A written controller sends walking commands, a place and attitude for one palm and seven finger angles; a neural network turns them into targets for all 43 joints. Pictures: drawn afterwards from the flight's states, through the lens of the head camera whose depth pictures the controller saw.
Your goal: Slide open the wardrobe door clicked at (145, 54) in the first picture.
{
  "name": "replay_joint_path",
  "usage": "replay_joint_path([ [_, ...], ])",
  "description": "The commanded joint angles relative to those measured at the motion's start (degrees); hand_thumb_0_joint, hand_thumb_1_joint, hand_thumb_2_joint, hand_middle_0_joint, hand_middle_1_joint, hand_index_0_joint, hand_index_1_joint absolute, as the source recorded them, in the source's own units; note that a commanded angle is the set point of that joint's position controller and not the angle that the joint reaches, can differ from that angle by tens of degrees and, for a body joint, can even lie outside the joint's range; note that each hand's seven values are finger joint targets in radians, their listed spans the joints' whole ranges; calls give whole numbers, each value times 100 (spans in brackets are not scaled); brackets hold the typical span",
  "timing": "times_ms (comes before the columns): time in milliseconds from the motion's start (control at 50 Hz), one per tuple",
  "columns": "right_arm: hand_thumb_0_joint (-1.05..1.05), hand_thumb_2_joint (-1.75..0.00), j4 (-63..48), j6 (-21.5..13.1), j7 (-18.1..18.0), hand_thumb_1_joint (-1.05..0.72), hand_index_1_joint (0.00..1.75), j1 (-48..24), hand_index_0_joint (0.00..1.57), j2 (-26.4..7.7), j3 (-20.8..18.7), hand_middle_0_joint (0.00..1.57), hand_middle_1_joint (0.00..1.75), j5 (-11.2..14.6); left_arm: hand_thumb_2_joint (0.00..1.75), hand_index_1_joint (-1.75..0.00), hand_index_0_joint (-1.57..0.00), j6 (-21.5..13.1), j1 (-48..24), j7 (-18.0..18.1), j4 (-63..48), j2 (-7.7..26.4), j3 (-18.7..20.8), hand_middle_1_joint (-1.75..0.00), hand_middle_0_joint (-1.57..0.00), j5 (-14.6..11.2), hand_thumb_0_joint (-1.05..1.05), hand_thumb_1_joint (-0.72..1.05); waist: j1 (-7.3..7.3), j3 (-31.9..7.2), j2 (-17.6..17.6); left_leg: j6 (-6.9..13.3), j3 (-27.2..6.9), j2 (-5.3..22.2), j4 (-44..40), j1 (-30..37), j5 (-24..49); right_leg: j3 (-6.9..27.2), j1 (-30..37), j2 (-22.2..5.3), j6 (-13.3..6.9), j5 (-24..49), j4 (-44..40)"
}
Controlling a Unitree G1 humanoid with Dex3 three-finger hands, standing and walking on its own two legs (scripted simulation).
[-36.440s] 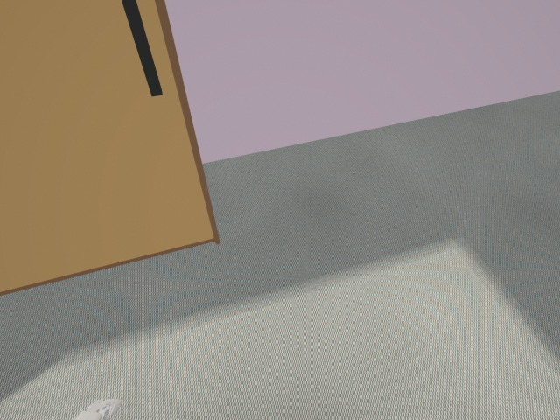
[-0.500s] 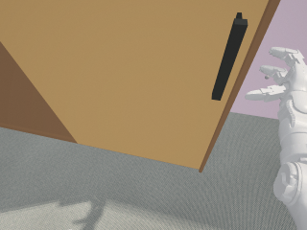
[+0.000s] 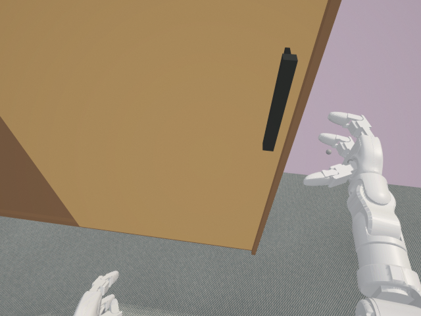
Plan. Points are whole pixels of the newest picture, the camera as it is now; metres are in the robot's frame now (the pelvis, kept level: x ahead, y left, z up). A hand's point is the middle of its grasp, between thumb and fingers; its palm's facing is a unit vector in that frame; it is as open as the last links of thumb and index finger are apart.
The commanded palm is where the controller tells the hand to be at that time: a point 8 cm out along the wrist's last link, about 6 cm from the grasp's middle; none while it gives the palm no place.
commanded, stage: slip the hand off the handle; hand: right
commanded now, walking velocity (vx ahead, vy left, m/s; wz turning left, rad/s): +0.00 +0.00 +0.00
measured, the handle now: (276, 103) +0.55 -0.11 +0.14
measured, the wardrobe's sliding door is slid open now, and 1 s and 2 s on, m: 0.00 0.00 0.00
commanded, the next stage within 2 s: draw the hand back to the body in 0.46 s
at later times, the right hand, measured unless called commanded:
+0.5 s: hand (328, 157) +0.38 -0.18 +0.15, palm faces +0.12 +0.99 +0.01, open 14.7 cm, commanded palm +0.34 -0.22 +0.14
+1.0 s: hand (361, 187) +0.31 -0.21 +0.15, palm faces +0.12 +0.99 +0.00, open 14.7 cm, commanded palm +0.27 -0.25 +0.16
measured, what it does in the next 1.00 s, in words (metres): stands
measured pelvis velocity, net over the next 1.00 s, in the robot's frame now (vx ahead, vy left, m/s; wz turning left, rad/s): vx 0.01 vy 0.01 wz -0.01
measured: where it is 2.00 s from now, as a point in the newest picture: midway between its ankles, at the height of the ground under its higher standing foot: outside the picture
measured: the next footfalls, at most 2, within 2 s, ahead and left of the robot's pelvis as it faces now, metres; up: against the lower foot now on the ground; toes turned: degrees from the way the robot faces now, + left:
none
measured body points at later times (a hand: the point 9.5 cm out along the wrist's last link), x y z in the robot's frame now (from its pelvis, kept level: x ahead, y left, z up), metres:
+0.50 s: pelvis -0.01 +0.02 +0.00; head -0.01 +0.02 +0.45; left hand +0.14 +0.26 -0.09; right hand +0.37 -0.24 +0.15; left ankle -0.02 +0.11 -0.73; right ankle +0.03 -0.10 -0.73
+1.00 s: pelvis +0.01 +0.01 +0.00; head -0.02 +0.02 +0.45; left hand +0.20 +0.25 -0.06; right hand +0.29 -0.27 +0.16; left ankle -0.02 +0.11 -0.73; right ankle +0.03 -0.10 -0.73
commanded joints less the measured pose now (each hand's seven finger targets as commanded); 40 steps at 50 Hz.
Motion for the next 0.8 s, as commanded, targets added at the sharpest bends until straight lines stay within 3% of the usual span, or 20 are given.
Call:
replay_joint_path([
  [0, 0, -20, -1734, -316, 67, 55, 115, -2280, 25, -788, 47, 25, 115, 84, 90, -30, -20, -321, -423, 95, -817, 787, 270, -30, -20, -5, 0, 90, 36, -1364, -108, 22, -62, -13, -544, -316, 1121, 306, 1448, -13, -32, 869, -506],
  [20, 0, -20, -1818, -307, 84, 55, 115, -2285, 25, -674, 163, 25, 115, 92, 90, -30, -20, -345, -479, 97, -825, 761, 258, -30, -20, -17, 0, 90, 62, -1293, -220, 21, -60, -6, -562, -385, 1083, 302, 1476, -4, -31, 814, -498],
  [40, 0, -20, -1874, -322, 67, 55, 115, -2248, 25, -785, 71, 25, 115, 97, 90, -30, -20, -361, -460, 107, -804, 772, 260, -30, -20, -8, 0, 90, 83, -1318, -44, 9, -73, -5, -587, -333, 1076, 300, 1462, 3, -54, 806, -465],
  [80, 0, -20, -1870, -258, 66, 55, 115, -1945, 25, -1004, -148, 25, 115, 135, 90, -30, -20, -367, -561, 125, -812, 778, 235, -30, -20, -6, 0, 90, -24, -1240, -26, 3, -107, 20, -629, -237, 1030, 264, 1339, 25, -46, 707, -516],
  [120, 0, -20, -1987, -189, 93, 55, 115, -1742, 25, -877, -56, 25, 115, 157, 90, -30, -20, -381, -661, 133, -871, 746, 207, -30, -20, -15, 0, 90, -82, -1152, -31, 6, -99, 28, -638, -190, 1002, 250, 1303, 41, -39, 664, -555],
  [140, 0, -20, -2002, -176, 70, 55, 115, -1737, 25, -1043, -167, 25, 115, 161, 90, -30, -20, -375, -652, 149, -848, 776, 201, -30, -20, -2, 0, 90, -28, -1103, 228, -30, -133, 47, -705, -145, 970, 241, 1221, 46, -76, 629, -529],
  [200, 0, -20, -2075, -135, 51, 55, 115, -2234, 25, -1080, -109, 25, 115, 134, 90, -30, -20, -373, -763, 196, -805, 742, 156, -30, -20, -6, 0, 90, 33, -949, -61, -33, -185, 51, -761, -305, 701, 249, 1229, 64, -58, 379, -579],
  [240, 0, -20, -2026, -161, 49, 55, 115, -2292, 25, -1173, -165, 25, 115, 150, 90, -30, -20, -399, -742, 225, -765, 753, 157, -30, -20, 0, 0, 90, 68, -996, 65, -50, -223, 66, -816, -282, 598, 252, 1200, 65, -78, 305, -544],
  [300, 0, -20, -1718, -173, 134, 55, 115, -2442, 25, -1188, -165, 25, 115, 181, 90, -30, -20, -419, -733, 255, -706, 750, 148, -30, -20, 0, 0, 90, 74, -1025, -34, -50, -264, 84, -824, -280, 573, 251, 1160, 93, -65, 257, -543],
  [340, 0, -20, -1571, -196, 195, 55, 115, -2228, 25, -1359, -322, 25, 115, 191, 90, -30, -20, -414, -681, 255, -707, 778, 159, -30, -20, 3, 0, 90, 4, -1144, 10, -46, -287, 100, -803, -122, 727, 238, 1102, 90, -74, 420, -504],
  [360, 0, -20, -1542, -188, 244, 55, 115, -2217, 25, -1162, -170, 25, 115, 204, 90, -30, -20, -422, -697, 246, -735, 751, 155, -30, -20, -5, 0, 90, 10, -1200, -42, -51, -280, 114, -768, -127, 851, 223, 1121, 100, -79, 484, -502],
  [420, 0, -20, -1399, -171, 338, 55, 115, -2221, 25, -1142, -155, 25, 115, 233, 90, -30, -20, -421, -615, 238, -716, 767, 178, -30, -20, -22, 0, 90, 31, -1167, -66, -51, -251, 98, -746, -204, 942, 226, 1133, 93, -70, 538, -486],
  [440, 0, -20, -1302, -184, 338, 55, 115, -2153, 25, -1137, -180, 25, 115, 262, 90, -30, -20, -427, -562, 234, -714, 781, 188, -30, -20, -21, 0, 90, 39, -1121, 170, -68, -256, 99, -764, -169, 973, 234, 1051, 88, -92, 572, -455],
  [520, 0, -20, -1595, -238, 297, 55, 115, -2022, 25, -1181, -290, 25, 115, 240, 90, -30, -20, -433, -503, 202, -764, 783, 232, -30, -20, -3, 0, 90, -58, -1407, -18, -46, -209, 84, -626, -52, 1365, 204, 1205, 87, -82, 887, -466],
  [580, 0, -20, -1754, -272, 373, 55, 115, -1484, 25, -1450, -497, 25, 115, 196, 90, -30, -20, -426, -439, 175, -800, 844, 268, -30, -20, 13, 0, 90, -124, -1596, 176, -71, -229, 91, -548, 236, 1901, 160, 1223, 77, -109, 1222, -460],
  [620, 0, -20, -2237, -254, 509, 55, 115, -1126, 25, -1548, -657, 25, 115, 263, 90, -30, -20, -420, -528, 168, -930, 807, 270, -30, -20, -2, 0, 90, -293, -1779, -29, -50, -219, 90, -504, 467, 2178, 115, 1319, 87, -103, 1441, -504],
  [640, 0, -20, -2299, -219, 522, 55, 115, -891, 25, -1636, -782, 25, 115, 317, 90, -30, -20, -418, -556, 175, -961, 817, 255, -30, -20, 0, 0, 90, -319, -1710, 70, -85, -230, 97, -531, 551, 2285, 92, 1250, 84, -122, 1473, -500],
  [720, 0, -20, -2953, 0, 558, 55, 115, -345, 25, -1646, -976, 25, 115, 435, 90, -30, -20, -423, -735, 199, -1051, 748, 227, -30, -20, -27, 0, 90, -376, -1442, -96, -94, -204, 80, -602, 557, 2322, 33, 1310, 83, -101, 1473, -626],
  [740, 0, -20, -3144, 43, 569, 55, 115, -221, 25, -1547, -920, 25, 115, 465, 90, -30, -20, -447, -746, 202, -1090, 751, 222, -30, -20, -19, 0, 90, -363, -1441, 131, -119, -185, 76, -614, 593, 2405, 42, 1327, 79, -129, 1541, -598],
  [780, 0, -20, -3422, 187, 632, 55, 115, 145, 25, -1419, -863, 25, 115, 489, 90, -30, -20, -474, -800, 204, -1120, 720, 220, -30, -20, -34, 0, 90, -365, -1371, -83, -103, -140, 59, -589, 538, 2493, 45, 1427, 78, -107, 1641, -619],
])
